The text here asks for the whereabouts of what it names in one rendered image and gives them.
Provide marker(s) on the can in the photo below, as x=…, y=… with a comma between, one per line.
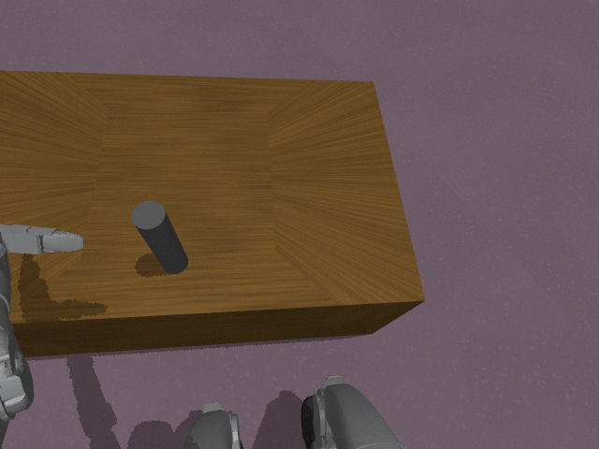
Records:
x=152, y=222

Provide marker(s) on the left robot arm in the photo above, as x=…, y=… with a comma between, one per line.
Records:
x=16, y=381

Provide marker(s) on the left robot hand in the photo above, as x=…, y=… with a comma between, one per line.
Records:
x=36, y=240

